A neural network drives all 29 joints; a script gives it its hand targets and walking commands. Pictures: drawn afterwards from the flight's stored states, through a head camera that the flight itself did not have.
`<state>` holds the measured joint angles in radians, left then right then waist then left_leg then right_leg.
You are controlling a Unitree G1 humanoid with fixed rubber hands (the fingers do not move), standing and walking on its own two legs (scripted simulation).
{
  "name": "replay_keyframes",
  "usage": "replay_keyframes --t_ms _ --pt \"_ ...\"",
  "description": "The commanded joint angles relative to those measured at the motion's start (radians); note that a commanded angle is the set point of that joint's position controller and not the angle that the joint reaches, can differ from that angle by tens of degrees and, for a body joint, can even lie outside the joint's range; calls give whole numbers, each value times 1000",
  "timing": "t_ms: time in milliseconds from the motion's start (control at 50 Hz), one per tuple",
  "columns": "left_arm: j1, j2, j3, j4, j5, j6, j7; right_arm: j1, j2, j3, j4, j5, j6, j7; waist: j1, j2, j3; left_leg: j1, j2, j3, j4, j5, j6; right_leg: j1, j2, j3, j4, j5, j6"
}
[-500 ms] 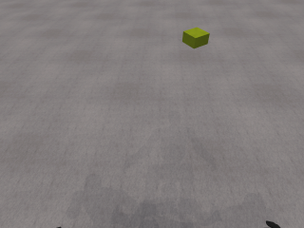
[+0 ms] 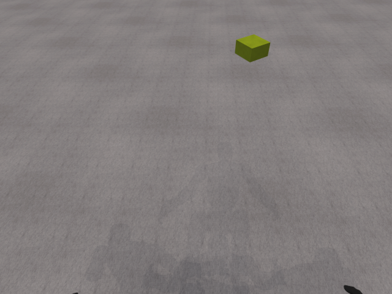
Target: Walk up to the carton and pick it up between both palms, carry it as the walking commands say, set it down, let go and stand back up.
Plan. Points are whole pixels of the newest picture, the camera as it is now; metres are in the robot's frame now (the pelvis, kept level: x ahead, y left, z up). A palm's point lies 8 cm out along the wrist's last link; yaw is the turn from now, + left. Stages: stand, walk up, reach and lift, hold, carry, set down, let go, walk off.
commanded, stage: stand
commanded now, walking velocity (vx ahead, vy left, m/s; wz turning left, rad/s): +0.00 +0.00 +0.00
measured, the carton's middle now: (252, 47) +2.62 -0.61 -0.71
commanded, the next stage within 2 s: walk up in 0.04 s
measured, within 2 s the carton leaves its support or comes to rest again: neither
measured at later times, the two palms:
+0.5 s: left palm out of the picture +0.15 +0.21 -0.13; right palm out of the picture +0.04 -0.36 -0.15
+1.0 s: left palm (120, 266) +0.24 +0.22 -0.16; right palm (306, 193) +0.42 -0.30 -0.14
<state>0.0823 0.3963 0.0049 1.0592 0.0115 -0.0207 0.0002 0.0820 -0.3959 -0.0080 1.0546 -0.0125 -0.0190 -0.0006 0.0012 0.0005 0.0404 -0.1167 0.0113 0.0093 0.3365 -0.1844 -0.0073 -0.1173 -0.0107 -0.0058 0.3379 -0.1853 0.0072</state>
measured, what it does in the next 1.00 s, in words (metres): walks ahead: right foot, then left foot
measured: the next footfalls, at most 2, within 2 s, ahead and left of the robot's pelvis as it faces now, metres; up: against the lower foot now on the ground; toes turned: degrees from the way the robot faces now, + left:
right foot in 0.50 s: +0.10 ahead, -0.20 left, +0.00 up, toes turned -12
left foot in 0.94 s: +0.45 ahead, +0.06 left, +0.00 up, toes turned +0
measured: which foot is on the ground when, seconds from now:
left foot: down 0.00-0.48, up 0.50-0.92, down 0.94-1.00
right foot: down 0.00-0.22, up 0.24-0.48, down 0.50-0.96, up 0.98-1.00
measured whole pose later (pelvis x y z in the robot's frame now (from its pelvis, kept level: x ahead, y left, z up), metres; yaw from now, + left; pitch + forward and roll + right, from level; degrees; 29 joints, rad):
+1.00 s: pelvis +0.29 -0.03 -0.03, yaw -9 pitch +0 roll +0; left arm 0.44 0.23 0.05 1.08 0.03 -0.06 0.00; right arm 0.03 -0.23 -0.05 0.92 -0.03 -0.06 0.03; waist 0.08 -0.02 0.07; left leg -0.47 0.07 0.16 0.64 -0.16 0.04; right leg -0.14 -0.12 0.01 0.90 -0.49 0.00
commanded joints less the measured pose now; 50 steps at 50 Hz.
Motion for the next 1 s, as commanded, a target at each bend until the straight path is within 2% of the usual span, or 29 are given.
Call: replay_keyframes --t_ms 0,200,220,240,260,300,340,380,400,420,440,460,480,500,520,540,580,600,620,660,740,820,840,880,900,920,940,960,980 --pt "-36 174 30 -42 0 -9 4 -37 -173 -30 -42 0 -9 -4 0 0 -60 8 118 -91 -51 123 33 5 -118 91 -51 125 -32" --pt "-35 174 31 -41 0 -7 5 -36 -174 -32 -42 0 -8 -5 0 0 -61 13 119 -90 -54 132 32 10 -120 90 -54 134 -31" --pt "-86 136 94 -98 24 71 -62 370 -236 -114 40 5 44 -76 -88 -1 -54 290 408 -442 -128 -424 119 -410 53 -73 397 -403 5" --pt "-177 40 60 -167 39 72 -68 264 -254 -119 -17 -20 36 -51 -126 202 47 193 480 -430 -234 -681 131 -641 -39 41 626 -281 2" --pt "-180 22 51 -177 37 66 -74 147 -190 -103 -62 -24 27 -46 -80 191 89 74 455 -357 -246 -620 117 -613 -82 82 717 -210 8" --pt "-10 15 61 -154 27 40 -70 69 -109 -86 -112 -32 -6 -23 12 186 25 46 339 -153 -238 -407 77 -471 -103 44 676 -118 17" --pt "27 10 72 -141 19 34 -79 92 -127 -90 -125 -35 -24 -13 11 150 40 -29 298 -46 -236 -341 69 -341 -85 -4 531 -135 26" --pt "-15 -12 68 -156 16 34 -81 111 -142 -92 -121 -40 -29 -4 0 182 68 -83 302 -4 -230 -345 73 -237 -79 -44 385 -176 20" --pt "-3 -14 67 -151 18 31 -76 112 -142 -91 -118 -40 -28 1 5 209 69 -100 298 10 -206 -353 78 -193 -69 -71 351 -186 20" --pt "56 -13 69 -136 24 24 -68 102 -130 -89 -113 -38 -20 8 42 226 48 -150 256 56 -131 -400 83 -91 -48 -109 303 -171 28" --pt "170 4 79 -91 29 16 -54 76 -122 -91 -120 -42 -11 12 98 152 7 -234 201 113 13 -457 83 50 -16 -174 235 -131 35" --pt "317 44 96 -33 33 3 -37 81 -71 -83 -131 -49 -9 15 160 -38 -52 -350 138 160 266 -475 76 206 -12 -177 191 -153 24" --pt "484 127 117 4 50 -11 -19 35 17 -61 -182 -51 -18 21 232 -315 -76 -566 53 175 649 -550 64 310 -211 142 35 -368 -16" --pt "504 193 118 -13 55 -20 -9 -2 78 -46 -260 -59 -20 29 197 -361 -44 -742 42 32 816 -443 46 218 -484 659 -243 -597 -114" --pt "430 180 114 -31 54 -15 -9 -49 53 -49 -285 -58 -21 25 174 -273 26 -779 120 -19 863 -371 33 109 -516 743 -307 -861 -213" --pt "336 127 105 -52 54 -18 -10 -65 39 -54 -270 -53 -30 28 123 -208 97 -766 148 -30 866 -246 25 42 -469 688 -309 -782 -211" --pt "190 39 86 -94 32 -42 -10 47 29 -65 -203 -32 -32 36 30 -105 92 -577 179 -28 754 -32 -15 -27 -331 391 -252 -341 -163" --pt "200 15 81 -90 30 -56 -8 78 42 -66 -180 -30 -24 42 20 -104 67 -514 174 -7 709 5 -26 -34 -296 273 -233 -170 -145" --pt "232 1 78 -83 29 -68 -8 94 54 -68 -166 -29 -15 45 22 -101 44 -480 162 16 672 20 -31 -18 -282 203 -217 -42 -138" --pt "314 -17 71 -64 31 -78 -5 32 78 -65 -180 -23 0 50 49 -115 48 -501 144 44 575 37 -40 38 -286 154 -205 83 -145" --pt "409 -25 67 -38 34 -73 7 -120 115 -52 -222 -18 9 64 96 -154 83 -531 111 81 393 127 -50 92 -286 114 -210 53 -136" --pt "419 -16 68 -23 34 -69 11 -176 124 -44 -230 -7 7 77 99 -191 106 -463 102 117 279 112 -37 97 -293 48 -206 84 -112" --pt "416 -15 68 -17 34 -66 13 -176 121 -45 -230 -8 5 77 92 -192 107 -433 98 123 252 100 -29 92 -295 40 -191 110 -105" --pt "391 -14 65 -14 27 -63 8 -99 106 -55 -204 -5 -6 66 43 -190 49 -256 62 156 199 29 2 54 -258 -17 -77 256 -90" --pt "403 -30 55 11 16 -55 4 30 72 -67 -164 -5 -26 51 -18 -136 -38 -25 47 179 173 44 8 -14 -190 -85 123 293 -76" --pt "442 -54 55 19 16 -50 2 215 15 -91 -94 -13 -40 34 -66 -11 -162 228 48 161 211 3 7 -121 -136 -85 372 222 -62" --pt "422 -94 56 -16 21 -55 5 359 -101 -114 -64 -28 -47 18 -122 210 -220 362 298 -194 112 -100 53 -360 -42 -70 674 -197 -42" --pt "427 -118 59 -57 21 -60 5 420 -169 -117 -58 -27 -41 12 -125 307 -320 389 502 -615 -112 -244 134 -505 -11 -8 923 -366 -46" --pt "406 -102 47 -47 22 -54 1 334 -108 -99 -66 -23 -38 13 -85 202 -261 294 499 -600 -133 -335 152 -531 -74 70 1010 -292 -57"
